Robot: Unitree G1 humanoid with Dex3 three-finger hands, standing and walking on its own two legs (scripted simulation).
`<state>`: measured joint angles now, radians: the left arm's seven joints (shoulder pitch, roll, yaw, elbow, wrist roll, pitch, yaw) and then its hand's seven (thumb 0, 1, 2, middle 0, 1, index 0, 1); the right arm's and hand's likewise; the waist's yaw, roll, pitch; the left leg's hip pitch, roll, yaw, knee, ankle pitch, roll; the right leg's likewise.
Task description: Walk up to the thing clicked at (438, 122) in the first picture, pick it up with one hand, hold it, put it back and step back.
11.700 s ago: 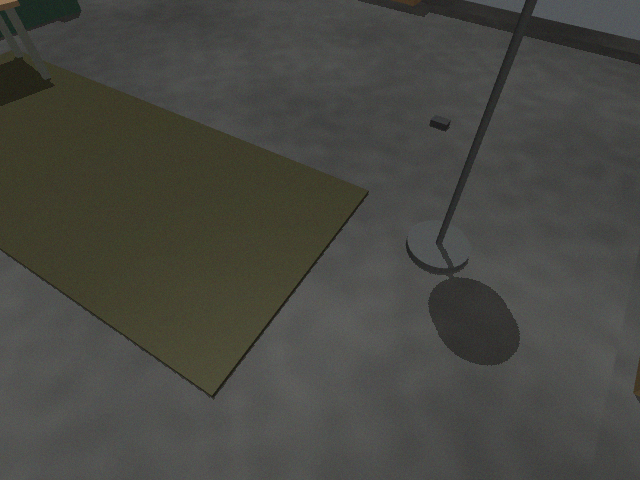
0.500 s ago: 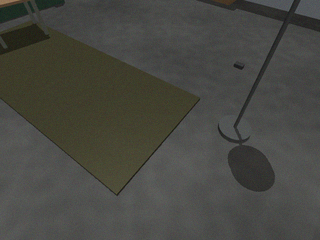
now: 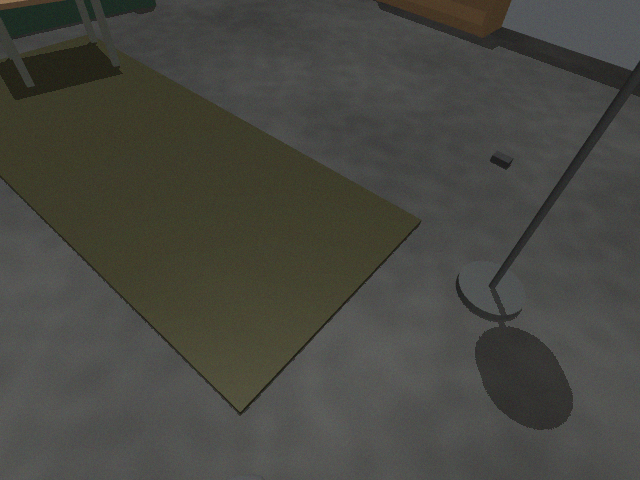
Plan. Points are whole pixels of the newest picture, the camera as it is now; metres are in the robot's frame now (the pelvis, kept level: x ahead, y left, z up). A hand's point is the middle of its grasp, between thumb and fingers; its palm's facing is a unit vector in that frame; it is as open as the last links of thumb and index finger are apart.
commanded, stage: walk up
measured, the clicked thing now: (501, 159) +1.78 -0.93 -0.74
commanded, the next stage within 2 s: none
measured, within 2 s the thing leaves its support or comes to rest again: neither
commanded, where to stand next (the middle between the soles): +1.14 -0.08 m, yaw -2 degrees
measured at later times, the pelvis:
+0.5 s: pelvis +0.23 -0.03 -0.01, yaw -3 degrees
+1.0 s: pelvis +0.47 -0.03 +0.01, yaw -3 degrees
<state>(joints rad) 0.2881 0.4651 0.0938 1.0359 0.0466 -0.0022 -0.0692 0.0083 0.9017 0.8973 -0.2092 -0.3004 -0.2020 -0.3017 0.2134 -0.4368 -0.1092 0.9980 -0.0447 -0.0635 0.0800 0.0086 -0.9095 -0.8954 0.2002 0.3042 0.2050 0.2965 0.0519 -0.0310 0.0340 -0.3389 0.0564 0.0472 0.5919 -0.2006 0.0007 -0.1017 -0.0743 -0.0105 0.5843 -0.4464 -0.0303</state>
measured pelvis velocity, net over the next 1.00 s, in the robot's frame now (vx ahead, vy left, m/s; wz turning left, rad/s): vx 0.47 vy -0.03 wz -0.06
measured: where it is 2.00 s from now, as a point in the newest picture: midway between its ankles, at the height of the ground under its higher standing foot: (407, 336)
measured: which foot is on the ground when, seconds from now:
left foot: down 0.00-0.50, up 0.52-0.86, down 0.88-1.00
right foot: up 0.00-0.44, down 0.46-0.94, up 0.96-1.00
